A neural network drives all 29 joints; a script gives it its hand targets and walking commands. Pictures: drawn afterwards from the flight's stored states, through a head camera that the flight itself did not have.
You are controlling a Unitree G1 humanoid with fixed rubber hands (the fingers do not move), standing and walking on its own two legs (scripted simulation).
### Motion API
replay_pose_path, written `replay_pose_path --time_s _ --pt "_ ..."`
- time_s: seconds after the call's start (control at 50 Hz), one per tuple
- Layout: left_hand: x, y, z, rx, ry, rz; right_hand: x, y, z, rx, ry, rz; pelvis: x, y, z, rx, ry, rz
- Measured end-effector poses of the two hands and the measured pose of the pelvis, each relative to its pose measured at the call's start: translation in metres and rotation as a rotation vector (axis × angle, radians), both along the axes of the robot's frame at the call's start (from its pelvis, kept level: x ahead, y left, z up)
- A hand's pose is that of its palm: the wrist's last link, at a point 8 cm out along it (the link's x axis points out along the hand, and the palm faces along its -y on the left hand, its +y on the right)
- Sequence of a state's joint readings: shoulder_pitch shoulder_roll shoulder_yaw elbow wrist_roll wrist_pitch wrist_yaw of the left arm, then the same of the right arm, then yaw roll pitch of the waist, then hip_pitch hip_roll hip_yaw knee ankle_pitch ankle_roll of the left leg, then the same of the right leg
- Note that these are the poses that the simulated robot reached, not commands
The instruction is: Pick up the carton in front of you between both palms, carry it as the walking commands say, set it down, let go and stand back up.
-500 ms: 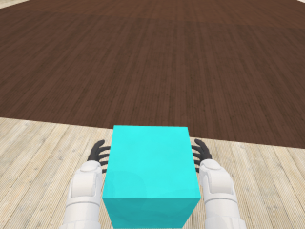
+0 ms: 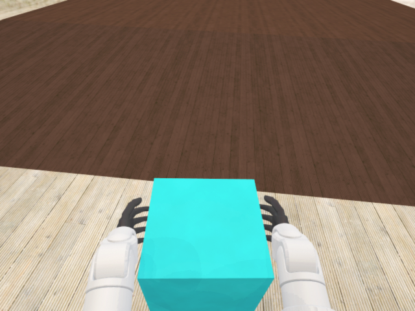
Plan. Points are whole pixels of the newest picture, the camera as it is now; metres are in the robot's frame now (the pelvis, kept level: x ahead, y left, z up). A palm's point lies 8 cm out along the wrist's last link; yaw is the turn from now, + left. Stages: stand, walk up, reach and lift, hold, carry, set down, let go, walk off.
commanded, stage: carry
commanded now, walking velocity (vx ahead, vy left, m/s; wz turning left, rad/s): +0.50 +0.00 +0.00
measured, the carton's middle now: (203, 251) +0.28 +0.00 -0.03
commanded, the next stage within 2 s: none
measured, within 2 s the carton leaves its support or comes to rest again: neither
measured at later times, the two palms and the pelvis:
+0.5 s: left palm (147, 167) +0.43 +0.13 +0.08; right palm (276, 172) +0.42 -0.17 +0.08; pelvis +0.17 -0.01 +0.00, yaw -3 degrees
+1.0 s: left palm (177, 101) +0.74 +0.08 +0.09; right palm (267, 102) +0.75 -0.22 +0.09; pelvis +0.47 -0.07 +0.01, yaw +0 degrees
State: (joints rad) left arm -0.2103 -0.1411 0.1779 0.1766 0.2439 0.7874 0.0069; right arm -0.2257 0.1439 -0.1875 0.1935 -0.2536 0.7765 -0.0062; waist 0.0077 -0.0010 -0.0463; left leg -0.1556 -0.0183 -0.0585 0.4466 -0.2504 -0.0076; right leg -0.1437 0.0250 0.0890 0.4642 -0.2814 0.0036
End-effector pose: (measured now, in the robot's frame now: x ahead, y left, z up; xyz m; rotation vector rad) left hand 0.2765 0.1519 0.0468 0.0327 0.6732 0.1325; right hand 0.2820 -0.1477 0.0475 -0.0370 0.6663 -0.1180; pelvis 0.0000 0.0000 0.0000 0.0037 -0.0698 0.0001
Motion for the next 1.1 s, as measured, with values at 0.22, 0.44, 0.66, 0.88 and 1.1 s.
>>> replay_pose_path --time_s 0.22,0.44,0.66,0.88,1.1 --pt "0.048 -0.029 0.025 -0.027 -0.036 -0.001 0.038 -0.029 0.02 0.034 -0.036 -0.049 0.048 -0.018 -0.007 -0.002 0.124 0.002" --pt "0.124 -0.014 0.033 -0.066 0.013 0.042 0.12 -0.014 0.031 0.07 0.013 -0.061 0.141 -0.009 -0.007 0.025 0.166 -0.042" --pt "0.261 -0.058 0.039 -0.065 0.036 -0.002 0.241 -0.057 0.035 0.096 0.033 -0.131 0.263 -0.039 -0.008 -0.005 0.153 -0.036" --pt "0.381 -0.073 0.027 -0.059 0.11 0.078 0.386 -0.072 0.024 0.101 0.113 -0.059 0.391 -0.075 0.003 0.01 0.163 0.009" --pt "0.543 -0.062 0.035 -0.072 0.011 0.044 0.538 -0.062 0.033 0.078 0.011 -0.069 0.553 -0.058 -0.009 0.013 0.148 -0.016"
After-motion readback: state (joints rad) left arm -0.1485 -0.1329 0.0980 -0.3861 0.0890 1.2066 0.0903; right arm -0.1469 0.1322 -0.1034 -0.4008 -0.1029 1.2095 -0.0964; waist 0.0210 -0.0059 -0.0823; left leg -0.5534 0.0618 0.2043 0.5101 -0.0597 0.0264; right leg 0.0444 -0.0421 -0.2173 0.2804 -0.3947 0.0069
